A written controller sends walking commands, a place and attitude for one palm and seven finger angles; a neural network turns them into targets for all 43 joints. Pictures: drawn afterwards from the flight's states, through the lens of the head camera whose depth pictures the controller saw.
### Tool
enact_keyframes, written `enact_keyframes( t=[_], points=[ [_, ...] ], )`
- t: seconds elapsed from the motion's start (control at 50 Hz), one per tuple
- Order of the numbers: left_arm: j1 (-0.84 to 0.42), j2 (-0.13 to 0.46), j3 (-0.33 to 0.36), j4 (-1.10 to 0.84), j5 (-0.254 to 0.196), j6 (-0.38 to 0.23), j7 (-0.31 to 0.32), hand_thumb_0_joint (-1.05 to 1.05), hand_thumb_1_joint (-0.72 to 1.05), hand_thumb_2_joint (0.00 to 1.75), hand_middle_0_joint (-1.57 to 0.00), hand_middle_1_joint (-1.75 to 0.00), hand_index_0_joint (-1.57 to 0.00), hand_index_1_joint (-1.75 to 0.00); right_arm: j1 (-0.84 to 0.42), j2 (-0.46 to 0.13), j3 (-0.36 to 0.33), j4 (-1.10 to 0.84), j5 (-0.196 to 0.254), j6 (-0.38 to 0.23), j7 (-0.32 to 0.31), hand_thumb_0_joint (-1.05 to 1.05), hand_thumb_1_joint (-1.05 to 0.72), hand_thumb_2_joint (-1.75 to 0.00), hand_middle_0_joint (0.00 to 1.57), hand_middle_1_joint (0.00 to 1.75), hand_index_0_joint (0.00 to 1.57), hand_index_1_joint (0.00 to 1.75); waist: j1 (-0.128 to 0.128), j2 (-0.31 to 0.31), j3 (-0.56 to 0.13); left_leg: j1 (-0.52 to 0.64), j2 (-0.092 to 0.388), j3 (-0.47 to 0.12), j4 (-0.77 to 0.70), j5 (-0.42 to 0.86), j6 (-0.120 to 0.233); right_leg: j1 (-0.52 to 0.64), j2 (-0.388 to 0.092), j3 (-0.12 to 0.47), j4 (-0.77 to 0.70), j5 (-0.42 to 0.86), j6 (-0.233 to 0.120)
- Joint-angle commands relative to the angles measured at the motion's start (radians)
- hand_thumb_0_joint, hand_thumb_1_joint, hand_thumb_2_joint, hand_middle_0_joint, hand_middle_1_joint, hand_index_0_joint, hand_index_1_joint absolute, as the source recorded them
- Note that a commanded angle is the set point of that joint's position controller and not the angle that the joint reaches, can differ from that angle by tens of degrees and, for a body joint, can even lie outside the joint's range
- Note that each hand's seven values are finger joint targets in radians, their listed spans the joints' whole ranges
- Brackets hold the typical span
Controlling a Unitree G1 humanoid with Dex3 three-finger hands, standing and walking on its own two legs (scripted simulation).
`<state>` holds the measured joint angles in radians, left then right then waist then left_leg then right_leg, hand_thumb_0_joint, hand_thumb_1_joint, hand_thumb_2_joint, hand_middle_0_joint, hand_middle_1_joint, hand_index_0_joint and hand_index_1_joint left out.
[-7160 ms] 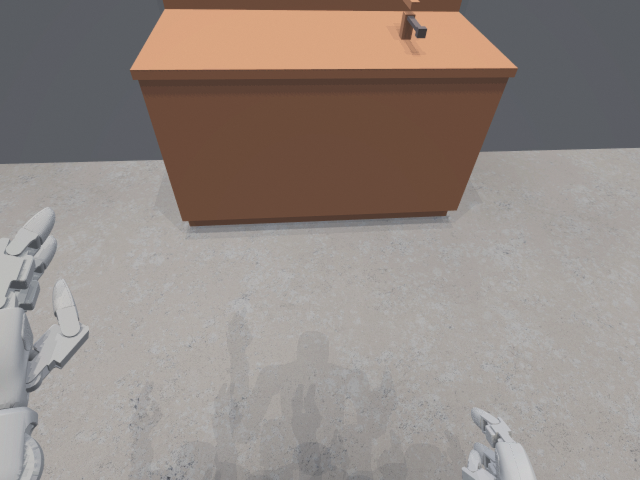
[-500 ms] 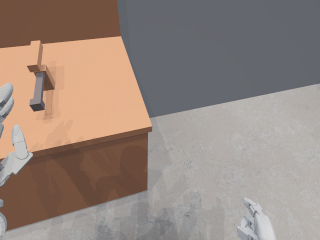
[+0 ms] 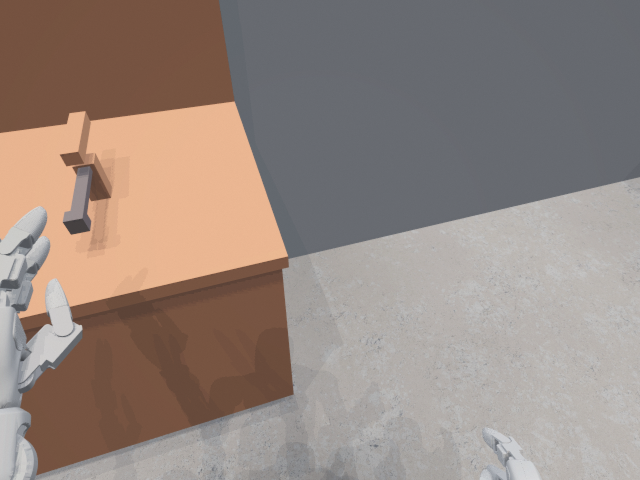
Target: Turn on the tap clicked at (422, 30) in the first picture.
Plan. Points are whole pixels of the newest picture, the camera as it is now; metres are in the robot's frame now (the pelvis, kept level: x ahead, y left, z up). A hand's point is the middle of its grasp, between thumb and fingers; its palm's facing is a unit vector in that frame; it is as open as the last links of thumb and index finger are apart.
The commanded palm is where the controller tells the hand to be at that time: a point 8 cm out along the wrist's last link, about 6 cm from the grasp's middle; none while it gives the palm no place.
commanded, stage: come to a stop and stand still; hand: left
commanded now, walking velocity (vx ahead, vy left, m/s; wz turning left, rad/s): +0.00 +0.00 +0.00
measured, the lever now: (77, 221) +0.46 +0.42 +0.04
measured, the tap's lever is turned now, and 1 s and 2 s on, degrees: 0 0 0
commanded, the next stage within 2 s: look again from close up in 0.24 s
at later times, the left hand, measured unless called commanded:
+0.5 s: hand (23, 259) +0.25 +0.29 +0.21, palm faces +0.50 -0.79 -0.35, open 7.4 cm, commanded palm +0.17 +0.29 +0.18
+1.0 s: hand (57, 267) +0.28 +0.30 +0.16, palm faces +0.36 -0.85 -0.39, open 7.4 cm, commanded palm +0.22 +0.33 +0.18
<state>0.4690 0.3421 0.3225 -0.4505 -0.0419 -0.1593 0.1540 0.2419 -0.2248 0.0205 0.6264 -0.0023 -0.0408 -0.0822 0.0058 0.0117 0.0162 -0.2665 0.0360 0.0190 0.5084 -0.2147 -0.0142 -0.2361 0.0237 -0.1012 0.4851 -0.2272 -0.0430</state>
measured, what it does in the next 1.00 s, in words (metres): shifts its weight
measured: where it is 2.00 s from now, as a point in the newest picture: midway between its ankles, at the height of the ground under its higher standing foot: outside the picture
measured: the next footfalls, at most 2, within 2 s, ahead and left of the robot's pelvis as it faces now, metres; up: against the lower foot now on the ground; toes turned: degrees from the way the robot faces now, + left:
right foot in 1.52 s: +0.16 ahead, -0.02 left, +0.00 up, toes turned -4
left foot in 1.76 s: +0.15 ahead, +0.20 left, +0.00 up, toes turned -3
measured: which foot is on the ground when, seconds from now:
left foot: down 0.00-1.00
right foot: down 0.00-1.00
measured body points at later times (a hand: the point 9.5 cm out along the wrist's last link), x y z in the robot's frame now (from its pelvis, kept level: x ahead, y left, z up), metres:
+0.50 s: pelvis +0.00 +0.02 +0.00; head +0.02 +0.02 +0.45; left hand +0.22 +0.33 +0.22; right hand +0.16 -0.19 -0.09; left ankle +0.04 +0.13 -0.74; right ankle +0.03 -0.08 -0.74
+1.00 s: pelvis +0.05 +0.06 -0.01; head +0.08 +0.07 +0.44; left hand +0.25 +0.34 +0.18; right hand +0.23 -0.17 -0.08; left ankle +0.04 +0.13 -0.74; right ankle +0.03 -0.08 -0.74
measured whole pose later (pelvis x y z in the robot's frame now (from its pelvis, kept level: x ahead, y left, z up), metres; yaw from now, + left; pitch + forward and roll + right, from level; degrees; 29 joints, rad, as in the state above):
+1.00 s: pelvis +0.05 +0.06 -0.01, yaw -2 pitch +1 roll -1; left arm 0.45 0.36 0.37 -0.50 -0.04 -0.20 0.12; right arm 0.17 -0.21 0.02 0.55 -0.01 -0.09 -0.03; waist 0.01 0.00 0.03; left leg -0.28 -0.04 0.05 0.59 -0.34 0.07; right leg -0.25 -0.03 -0.03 0.55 -0.32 0.02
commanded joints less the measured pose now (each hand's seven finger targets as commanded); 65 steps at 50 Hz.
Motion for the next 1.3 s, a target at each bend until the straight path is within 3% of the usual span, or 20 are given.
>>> enact_keyframes(
  t=[0.0, 0.1, 0.22, 0.3, 0.32, 0.34, 0.36, 0.38, 0.42, 0.48, 0.52, 0.56, 0.62, 0.72, 0.88, 1.06, 1.2, 1.24, 1.26, 1.28],
  points=[
    [-0.079, 0.165, 0.092, -0.19, 0.01, -0.074, 0.019, 0.0, 0.9, 0.9, -0.2, -0.3, -0.2, -0.3, -0.117, -0.091, -0.037, -0.165, 0.002, -0.074, -0.002, 0.0, -0.9, -0.9, 0.2, 0.3, 0.2, 0.3, 0.003, 0.046, -0.053, -0.094, 0.067, -0.071, -0.135, -0.136, 0.03, 0.063, -0.11, 0.173, -0.162, -0.133, 0.033],
    [-0.058, 0.181, 0.101, -0.203, 0.001, -0.06, 0.022, 0.0, 0.9, 0.9, -0.2, -0.3, -0.2, -0.3, -0.106, -0.091, -0.044, -0.161, 0.005, -0.074, 0.005, 0.0, -0.9, -0.9, 0.2, 0.3, 0.2, 0.3, -0.006, -0.013, -0.082, -0.014, 0.031, -0.037, -0.03, -0.053, 0.015, 0.0, -0.169, 0.219, -0.22, -0.169, 0.007],
    [-0.074, 0.196, 0.116, -0.244, 0.002, -0.058, 0.021, 0.0, 0.9, 0.9, -0.2, -0.3, -0.2, -0.3, -0.124, -0.096, -0.036, -0.174, -0.001, -0.072, 0.0, 0.0, -0.9, -0.9, 0.2, 0.3, 0.2, 0.3, -0.002, 0.059, -0.054, -0.043, 0.062, -0.085, -0.128, -0.054, 0.02, 0.013, -0.105, 0.153, -0.174, -0.155, 0.029],
    [-0.047, 0.175, 0.108, -0.224, 0.004, -0.067, 0.023, 0.0, 0.9, 0.9, -0.2, -0.3, -0.2, -0.3, -0.117, -0.092, -0.033, -0.169, 0.001, -0.08, -0.002, 0.0, -0.9, -0.9, 0.2, 0.3, 0.2, 0.3, 0.006, 0.079, -0.102, -0.051, 0.093, -0.1, -0.157, 0.015, 0.034, 0.102, -0.076, 0.125, -0.103, 0.018, 0.041],
    [-1.11, 0.945, 0.53, -0.433, 0.03, -0.206, 0.032, 0.0, 0.9, 0.9, -0.2, -0.3, -0.2, -0.3, -0.013, -0.114, 0.029, -0.235, 0.036, -0.106, -0.045, 0.0, -0.9, -0.9, 0.2, 0.3, 0.2, 0.3, -0.088, 0.147, 0.082, -0.231, 0.041, -0.073, -0.117, -0.195, 0.041, 0.005, -0.054, 0.106, -0.066, -0.173, 0.069],
    [-0.691, 0.363, 0.292, -0.01, 0.02, -0.158, 0.0, 0.0, 0.9, 0.9, -0.2, -0.3, -0.2, -0.3, -0.113, 0.0, 0.015, -0.179, 0.047, -0.143, 0.0, 0.0, -0.9, -0.9, 0.2, 0.3, 0.2, 0.3, 0.001, 0.045, -0.139, -0.093, 0.076, -0.049, -0.061, -0.16, 0.06, -0.058, -0.088, 0.075, -0.047, -0.271, 0.046],
    [-0.498, 0.342, 0.275, 0.075, 0.003, -0.161, -0.017, 0.0, 0.9, 0.9, -0.2, -0.3, -0.2, -0.3, -0.079, -0.072, -0.018, -0.161, 0.002, -0.162, 0.013, 0.0, -0.9, -0.9, 0.2, 0.3, 0.2, 0.3, 0.026, 0.059, -0.143, 0.002, 0.023, -0.017, -0.005, -0.159, 0.029, -0.055, -0.082, 0.176, -0.129, -0.161, 0.0],
    [-0.378, 0.281, 0.212, 0.075, -0.001, -0.168, -0.034, 0.0, 0.9, 0.9, -0.2, -0.3, -0.2, -0.3, -0.034, -0.09, -0.029, -0.157, -0.01, -0.167, 0.03, 0.0, -0.9, -0.9, 0.2, 0.3, 0.2, 0.3, 0.015, 0.0, -0.142, -0.009, -0.014, -0.006, 0.053, -0.158, 0.017, -0.037, -0.137, 0.249, -0.173, -0.114, -0.02],
    [-0.171, 0.106, 0.087, 0.035, -0.033, -0.157, -0.057, 0.0, 0.9, 0.9, -0.2, -0.3, -0.2, -0.3, -0.058, -0.087, -0.032, -0.179, 0.003, -0.169, 0.07, 0.0, -0.9, -0.9, 0.2, 0.3, 0.2, 0.3, 0.027, -0.081, -0.121, -0.011, -0.032, -0.007, 0.076, -0.114, 0.01, -0.008, -0.205, 0.302, -0.205, -0.12, -0.041],
    [-0.116, 0.143, 0.09, -0.143, -0.019, -0.125, -0.048, 0.0, 0.9, 0.9, -0.2, -0.3, -0.2, -0.3, -0.098, -0.104, -0.033, -0.18, 0.009, -0.15, 0.078, 0.0, -0.9, -0.9, 0.2, 0.3, 0.2, 0.3, 0.01, -0.098, -0.062, 0.043, -0.008, -0.019, -0.04, -0.044, 0.009, -0.043, -0.144, 0.211, -0.189, -0.097, -0.012],
    [-0.123, 0.213, 0.165, -0.189, -0.014, -0.112, -0.036, 0.0, 0.9, 0.9, -0.2, -0.3, -0.2, -0.3, -0.135, -0.12, -0.033, -0.19, -0.001, -0.14, 0.062, 0.0, -0.9, -0.9, 0.2, 0.3, 0.2, 0.3, 0.014, 0.016, -0.048, 0.058, 0.025, -0.046, -0.125, 0.003, 0.013, -0.037, -0.079, 0.143, -0.135, -0.042, 0.019],
    [-0.12, 0.206, 0.187, -0.202, -0.004, -0.117, -0.032, 0.0, 0.9, 0.9, -0.2, -0.3, -0.2, -0.3, -0.14, -0.11, -0.027, -0.205, -0.004, -0.133, 0.051, 0.0, -0.9, -0.9, 0.2, 0.3, 0.2, 0.3, 0.014, 0.084, -0.068, 0.003, 0.06, -0.097, -0.192, -0.009, 0.027, 0.036, -0.044, 0.096, -0.078, 0.013, 0.037],
    [-0.172, 0.268, 0.251, -0.291, -0.001, -0.126, -0.022, 0.0, 0.9, 0.9, -0.2, -0.3, -0.2, -0.3, -0.154, -0.104, -0.026, -0.222, -0.009, -0.127, 0.037, 0.0, -0.9, -0.9, 0.2, 0.3, 0.2, 0.3, 0.015, 0.104, -0.125, 0.014, 0.058, -0.09, -0.175, 0.095, 0.028, 0.102, -0.047, 0.087, -0.051, 0.115, 0.036],
    [-0.1, 0.189, 0.189, -0.292, -0.005, -0.118, -0.023, 0.0, 0.9, 0.9, -0.2, -0.3, -0.2, -0.3, -0.134, -0.104, -0.035, -0.222, -0.009, -0.135, 0.04, 0.0, -0.9, -0.9, 0.2, 0.3, 0.2, 0.3, 0.008, 0.092, -0.213, 0.134, 0.047, -0.052, -0.079, 0.403, 0.013, 0.117, -0.053, 0.078, -0.044, 0.285, 0.03],
    [-0.055, 0.17, 0.158, -0.256, -0.001, -0.099, -0.017, 0.0, 0.9, 0.9, -0.2, -0.3, -0.2, -0.3, -0.129, -0.126, -0.058, -0.214, -0.009, -0.102, 0.046, 0.0, -0.9, -0.9, 0.2, 0.3, 0.2, 0.3, -0.01, 0.085, -0.162, 0.063, 0.063, -0.098, -0.074, 0.145, 0.047, 0.043, -0.048, 0.05, 0.047, 0.116, 0.017],
    [-0.112, 0.178, 0.155, -0.251, -0.004, -0.098, -0.009, 0.0, 0.9, 0.9, -0.2, -0.3, -0.2, -0.3, -0.131, -0.118, -0.051, -0.224, 0.004, -0.088, 0.036, 0.0, -0.9, -0.9, 0.2, 0.3, 0.2, 0.3, -0.014, 0.054, -0.14, -0.004, 0.043, -0.087, 0.009, 0.148, 0.055, 0.076, -0.075, 0.08, 0.09, 0.164, -0.013],
    [-0.086, 0.21, 0.181, -0.256, -0.011, -0.102, 0.004, 0.0, 0.9, 0.9, -0.2, -0.3, -0.2, -0.3, -0.138, -0.108, -0.055, -0.21, 0.017, -0.068, 0.04, 0.0, -0.9, -0.9, 0.2, 0.3, 0.2, 0.3, -0.012, -0.088, -0.159, -0.105, -0.035, 0.016, 0.218, 0.14, 0.045, 0.192, -0.215, 0.244, 0.08, 0.318, -0.085],
    [-0.097, 0.214, 0.188, -0.279, -0.013, -0.106, 0.006, 0.0, 0.9, 0.9, -0.2, -0.3, -0.2, -0.3, -0.147, -0.108, -0.054, -0.205, 0.019, -0.061, 0.041, 0.0, -0.9, -0.9, 0.2, 0.3, 0.2, 0.3, -0.019, -0.026, -0.14, -0.052, -0.031, 0.005, 0.169, 0.182, 0.045, 0.135, -0.206, 0.218, 0.136, 0.326, -0.071],
    [-0.095, 0.211, 0.188, -0.286, -0.017, -0.107, 0.004, 0.0, 0.9, 0.9, -0.2, -0.3, -0.2, -0.3, -0.141, -0.11, -0.052, -0.205, 0.019, -0.058, 0.041, 0.0, -0.9, -0.9, 0.2, 0.3, 0.2, 0.3, -0.029, 0.06, -0.13, 0.025, -0.009, -0.044, 0.096, 0.251, 0.053, 0.048, -0.157, 0.154, 0.209, 0.291, -0.039],
    [-0.096, 0.203, 0.187, -0.292, -0.022, -0.107, 0.0, 0.0, 0.9, 0.9, -0.2, -0.3, -0.2, -0.3, -0.134, -0.118, -0.054, -0.211, 0.02, -0.057, 0.04, 0.0, -0.9, -0.9, 0.2, 0.3, 0.2, 0.3, -0.037, 0.17, -0.111, 0.123, 0.047, -0.152, 0.011, 0.382, 0.061, -0.083, -0.07, 0.05, 0.327, 0.204, 0.01]
  ],
)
